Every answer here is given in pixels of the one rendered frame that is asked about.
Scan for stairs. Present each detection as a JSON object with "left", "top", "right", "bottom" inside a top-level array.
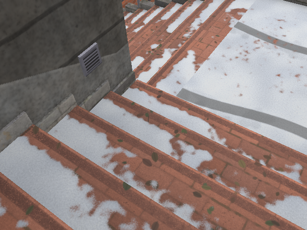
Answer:
[
  {"left": 123, "top": 0, "right": 224, "bottom": 83},
  {"left": 0, "top": 80, "right": 307, "bottom": 230}
]

